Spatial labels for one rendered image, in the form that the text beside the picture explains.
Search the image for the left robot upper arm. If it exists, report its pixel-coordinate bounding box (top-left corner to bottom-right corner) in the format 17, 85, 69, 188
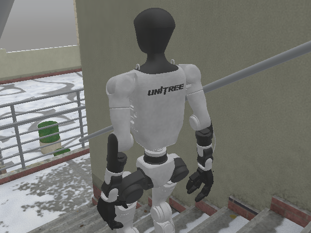
106, 71, 135, 152

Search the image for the robot left forearm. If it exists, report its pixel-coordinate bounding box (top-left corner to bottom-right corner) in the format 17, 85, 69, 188
101, 133, 127, 202

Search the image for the robot right forearm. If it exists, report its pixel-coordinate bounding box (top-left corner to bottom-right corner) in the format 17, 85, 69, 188
195, 123, 213, 171

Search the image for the robot right thigh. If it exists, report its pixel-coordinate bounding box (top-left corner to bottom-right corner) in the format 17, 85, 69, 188
150, 153, 189, 223

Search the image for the robot torso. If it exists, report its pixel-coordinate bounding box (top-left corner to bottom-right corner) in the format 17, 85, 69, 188
129, 59, 186, 190

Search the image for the robot left hand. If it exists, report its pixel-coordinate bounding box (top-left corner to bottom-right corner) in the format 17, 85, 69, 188
97, 196, 128, 230

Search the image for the right robot upper arm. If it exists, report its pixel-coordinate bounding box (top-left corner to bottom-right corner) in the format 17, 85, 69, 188
177, 64, 211, 131

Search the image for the robot right hand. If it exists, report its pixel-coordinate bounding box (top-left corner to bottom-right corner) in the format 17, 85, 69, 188
186, 167, 214, 202

